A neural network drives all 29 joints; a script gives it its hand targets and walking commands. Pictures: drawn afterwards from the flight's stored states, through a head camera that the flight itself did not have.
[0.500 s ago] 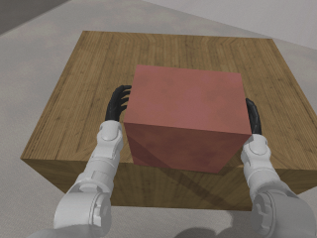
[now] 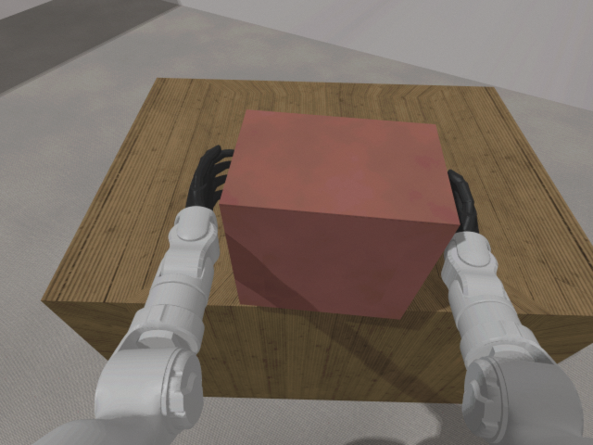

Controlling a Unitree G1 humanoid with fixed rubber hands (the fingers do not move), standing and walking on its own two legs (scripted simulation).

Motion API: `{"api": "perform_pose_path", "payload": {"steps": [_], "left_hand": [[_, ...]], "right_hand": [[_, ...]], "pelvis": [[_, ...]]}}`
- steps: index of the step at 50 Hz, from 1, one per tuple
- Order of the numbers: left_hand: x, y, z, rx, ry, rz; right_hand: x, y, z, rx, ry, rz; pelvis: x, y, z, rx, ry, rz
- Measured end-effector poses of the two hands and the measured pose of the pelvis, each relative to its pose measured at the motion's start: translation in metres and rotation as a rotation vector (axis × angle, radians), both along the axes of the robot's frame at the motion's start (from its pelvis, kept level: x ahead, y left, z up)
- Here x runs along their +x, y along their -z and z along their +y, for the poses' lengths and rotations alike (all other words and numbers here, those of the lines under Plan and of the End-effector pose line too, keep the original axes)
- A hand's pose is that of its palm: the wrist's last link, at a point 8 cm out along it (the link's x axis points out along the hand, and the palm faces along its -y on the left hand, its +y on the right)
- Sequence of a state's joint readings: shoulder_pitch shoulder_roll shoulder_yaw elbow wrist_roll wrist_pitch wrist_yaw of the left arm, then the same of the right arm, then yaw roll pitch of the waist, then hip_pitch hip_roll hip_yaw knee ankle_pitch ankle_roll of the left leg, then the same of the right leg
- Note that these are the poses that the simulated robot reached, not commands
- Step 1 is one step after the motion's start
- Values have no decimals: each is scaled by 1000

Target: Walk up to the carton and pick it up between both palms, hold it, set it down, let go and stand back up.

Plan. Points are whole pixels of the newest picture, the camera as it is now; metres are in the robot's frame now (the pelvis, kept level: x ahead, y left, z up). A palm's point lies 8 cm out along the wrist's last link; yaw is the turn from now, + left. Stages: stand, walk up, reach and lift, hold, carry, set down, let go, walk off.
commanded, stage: reach and lift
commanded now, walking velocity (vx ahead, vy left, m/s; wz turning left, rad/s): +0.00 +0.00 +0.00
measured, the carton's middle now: (329, 222) +0.43 -0.03 +0.04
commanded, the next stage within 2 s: hold in 1.96 s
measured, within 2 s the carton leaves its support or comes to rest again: neither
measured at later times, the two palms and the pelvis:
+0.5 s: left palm (169, 181) +0.38 +0.18 +0.16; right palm (456, 210) +0.37 -0.18 +0.14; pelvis +0.00 +0.02 +0.00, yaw +1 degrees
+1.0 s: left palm (142, 168) +0.36 +0.20 +0.20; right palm (455, 198) +0.36 -0.17 +0.17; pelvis +0.00 +0.02 +0.00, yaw +2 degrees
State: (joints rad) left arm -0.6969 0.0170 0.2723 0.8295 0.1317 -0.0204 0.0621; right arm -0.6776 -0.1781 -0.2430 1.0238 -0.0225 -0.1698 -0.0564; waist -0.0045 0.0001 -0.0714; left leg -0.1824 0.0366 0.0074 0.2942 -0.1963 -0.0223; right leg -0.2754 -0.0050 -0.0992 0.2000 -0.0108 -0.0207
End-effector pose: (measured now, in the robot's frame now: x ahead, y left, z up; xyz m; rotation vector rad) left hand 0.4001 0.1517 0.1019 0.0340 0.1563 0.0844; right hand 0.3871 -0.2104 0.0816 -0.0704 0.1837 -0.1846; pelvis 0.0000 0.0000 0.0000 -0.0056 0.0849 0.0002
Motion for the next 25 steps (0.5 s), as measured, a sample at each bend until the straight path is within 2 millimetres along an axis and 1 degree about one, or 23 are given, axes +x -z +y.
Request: {"api": "perform_pose_path", "payload": {"steps": [4,13,19,25], "left_hand": [[-4,-7,9,-7,-8,-8],[-11,-34,27,-26,-23,-16],[-12,-51,30,-25,-14,-11],[-17,-57,29,-17,-8,5]], "right_hand": [[-2,-7,9,7,-6,-10],[-4,-35,27,8,-13,-17],[-10,-49,30,16,-1,-14],[-17,-54,29,31,6,0]], "pelvis": [[1,0,3,-3,-3,-16],[0,0,14,-6,-16,-75],[0,0,20,-9,-16,-106],[2,1,25,-14,-11,-136]]}}
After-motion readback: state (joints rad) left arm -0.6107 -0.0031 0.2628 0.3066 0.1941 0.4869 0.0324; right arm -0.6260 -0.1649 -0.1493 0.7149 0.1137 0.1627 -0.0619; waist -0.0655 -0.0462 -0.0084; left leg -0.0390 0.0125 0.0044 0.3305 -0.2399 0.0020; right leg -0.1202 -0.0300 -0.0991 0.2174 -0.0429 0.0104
